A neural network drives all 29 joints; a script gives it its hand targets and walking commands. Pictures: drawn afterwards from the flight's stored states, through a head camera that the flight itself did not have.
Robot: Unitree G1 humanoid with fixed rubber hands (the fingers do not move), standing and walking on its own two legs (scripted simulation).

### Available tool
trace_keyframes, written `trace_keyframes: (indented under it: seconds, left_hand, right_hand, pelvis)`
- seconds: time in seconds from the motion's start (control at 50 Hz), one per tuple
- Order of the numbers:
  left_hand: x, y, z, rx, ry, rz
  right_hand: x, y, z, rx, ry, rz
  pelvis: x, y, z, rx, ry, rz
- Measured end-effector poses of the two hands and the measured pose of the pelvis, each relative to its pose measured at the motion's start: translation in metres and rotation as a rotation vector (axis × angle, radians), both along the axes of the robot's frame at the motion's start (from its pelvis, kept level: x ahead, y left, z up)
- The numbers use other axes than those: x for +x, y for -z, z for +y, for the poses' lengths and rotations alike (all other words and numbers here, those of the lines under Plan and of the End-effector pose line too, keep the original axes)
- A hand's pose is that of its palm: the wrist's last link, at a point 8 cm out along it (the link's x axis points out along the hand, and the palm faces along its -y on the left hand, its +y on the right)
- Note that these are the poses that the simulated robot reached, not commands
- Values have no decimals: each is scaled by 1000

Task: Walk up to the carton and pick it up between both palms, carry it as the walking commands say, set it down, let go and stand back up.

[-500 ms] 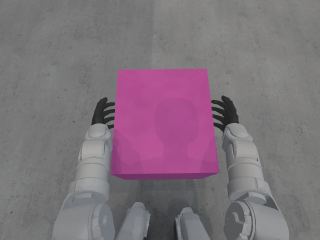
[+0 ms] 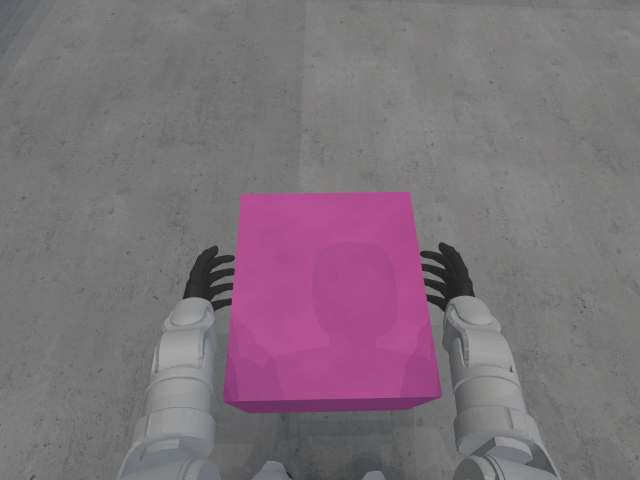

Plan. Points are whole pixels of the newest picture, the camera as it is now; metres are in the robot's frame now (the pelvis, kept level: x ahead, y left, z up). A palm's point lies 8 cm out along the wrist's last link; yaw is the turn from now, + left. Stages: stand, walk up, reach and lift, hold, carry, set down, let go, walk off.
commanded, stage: reach and lift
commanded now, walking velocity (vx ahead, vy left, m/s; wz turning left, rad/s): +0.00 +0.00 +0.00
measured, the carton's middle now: (327, 306) +0.39 +0.01 -0.12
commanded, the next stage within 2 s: none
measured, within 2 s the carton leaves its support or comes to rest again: neither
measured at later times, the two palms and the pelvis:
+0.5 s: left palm (184, 305) +0.33 +0.18 +0.03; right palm (485, 300) +0.34 -0.16 +0.04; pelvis +0.01 +0.00 +0.04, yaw +0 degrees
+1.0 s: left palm (168, 295) +0.31 +0.17 +0.09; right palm (521, 296) +0.32 -0.17 +0.10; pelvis +0.02 -0.01 +0.06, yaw +0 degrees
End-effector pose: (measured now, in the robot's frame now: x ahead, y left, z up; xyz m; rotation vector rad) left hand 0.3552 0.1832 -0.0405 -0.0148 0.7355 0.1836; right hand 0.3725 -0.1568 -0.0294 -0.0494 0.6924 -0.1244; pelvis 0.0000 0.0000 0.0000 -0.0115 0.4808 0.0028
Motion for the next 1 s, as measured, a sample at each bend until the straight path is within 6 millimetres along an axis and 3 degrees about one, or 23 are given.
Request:
trace_keyframes:
  seconds: [0.5,1.0]
  left_hand:
    - [-29,-69,-5,1,-17,-34]
    - [-44,-134,-10,7,6,-79]
  right_hand:
    - [-28,-72,-4,-12,-7,-29]
    - [-48,-133,-10,-22,0,-63]
  pelvis:
    - [13,-42,1,5,7,-247]
    - [18,-58,-7,11,7,-503]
